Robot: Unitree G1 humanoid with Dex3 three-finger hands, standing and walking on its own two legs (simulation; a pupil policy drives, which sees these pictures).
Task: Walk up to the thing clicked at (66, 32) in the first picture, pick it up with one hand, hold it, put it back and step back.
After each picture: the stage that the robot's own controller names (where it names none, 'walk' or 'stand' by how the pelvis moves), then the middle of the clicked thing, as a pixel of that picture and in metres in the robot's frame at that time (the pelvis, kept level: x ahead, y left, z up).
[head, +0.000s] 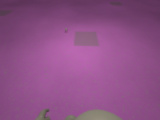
stand; (66, 30) +2.28 +0.68 -0.72
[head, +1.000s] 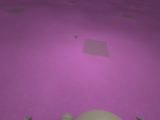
walk; (76, 36) +2.18 +0.30 -0.69
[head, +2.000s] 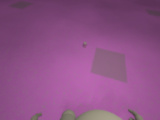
walk; (84, 44) +1.52 +0.05 -0.71
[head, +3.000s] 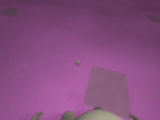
walk; (78, 63) +1.00 +0.13 -0.72
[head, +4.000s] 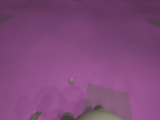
walk; (71, 81) +0.64 +0.19 -0.71
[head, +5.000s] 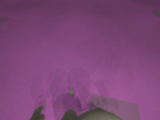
walk; (71, 93) +0.41 +0.19 -0.70
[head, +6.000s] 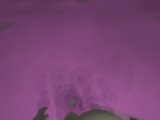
stand; (73, 103) +0.32 +0.18 -0.71
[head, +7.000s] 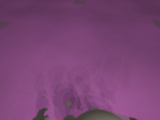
stand; (69, 105) +0.30 +0.20 -0.72
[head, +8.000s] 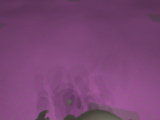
stand; (69, 102) +0.31 +0.21 -0.72
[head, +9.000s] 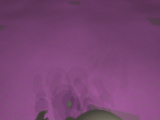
stand; (69, 105) +0.31 +0.21 -0.73
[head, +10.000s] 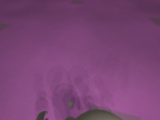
stand; (70, 105) +0.30 +0.19 -0.73
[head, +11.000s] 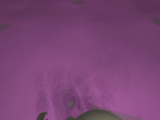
stand; (70, 105) +0.30 +0.19 -0.73
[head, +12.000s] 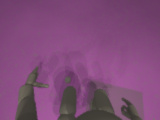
go down; (68, 80) +0.36 +0.18 -0.52
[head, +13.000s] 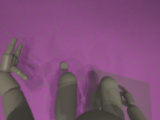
go down; (64, 67) +0.40 +0.21 -0.31
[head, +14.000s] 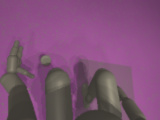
close in; (46, 61) +0.39 +0.24 -0.24
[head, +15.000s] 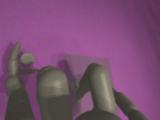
close; (27, 60) +0.38 +0.26 -0.22
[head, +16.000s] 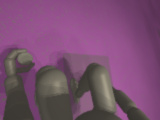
lift; (24, 60) +0.37 +0.26 -0.22
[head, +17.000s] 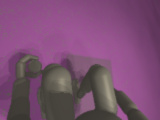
lift; (34, 67) +0.32 +0.24 -0.21
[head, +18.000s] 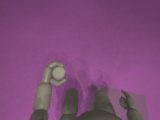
lift; (60, 75) +0.31 +0.19 +0.01
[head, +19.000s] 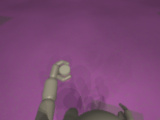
hold; (65, 73) +0.33 +0.16 +0.04
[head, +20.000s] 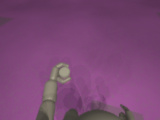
hold; (65, 75) +0.32 +0.17 +0.02
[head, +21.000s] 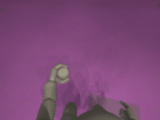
crouch; (64, 76) +0.33 +0.17 -0.02
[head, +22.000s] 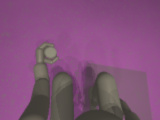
lower; (51, 55) +0.43 +0.22 -0.08
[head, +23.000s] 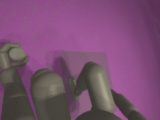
lower; (17, 56) +0.41 +0.27 -0.23
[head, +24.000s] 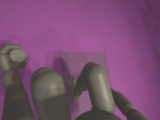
lower; (17, 57) +0.40 +0.27 -0.22
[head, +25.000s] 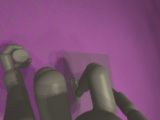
lower; (20, 57) +0.39 +0.28 -0.22
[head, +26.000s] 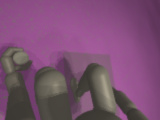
lower; (21, 60) +0.38 +0.28 -0.22
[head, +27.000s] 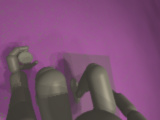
open; (25, 59) +0.39 +0.27 -0.22
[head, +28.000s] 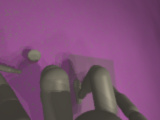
stand; (33, 57) +0.39 +0.26 -0.23
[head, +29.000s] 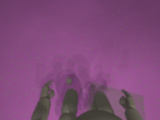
stand; (69, 81) +0.37 +0.19 -0.55
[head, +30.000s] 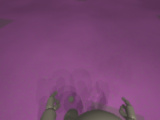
stand; (71, 100) +0.35 +0.18 -0.66
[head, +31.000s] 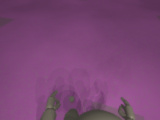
stand; (71, 100) +0.35 +0.17 -0.67
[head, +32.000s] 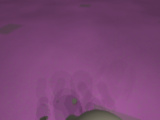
stand; (74, 102) +0.37 +0.17 -0.72
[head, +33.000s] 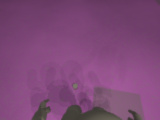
walk; (75, 87) +0.42 +0.14 -0.70
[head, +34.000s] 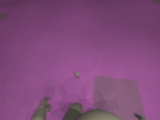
walk; (77, 75) +0.63 +0.18 -0.71
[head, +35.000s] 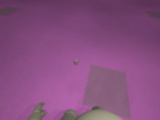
stand; (76, 62) +0.98 +0.17 -0.70
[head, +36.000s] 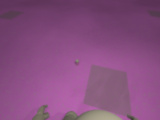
stand; (77, 62) +1.00 +0.19 -0.71
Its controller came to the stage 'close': yes
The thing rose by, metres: 0.72
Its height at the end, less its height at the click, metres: +0.00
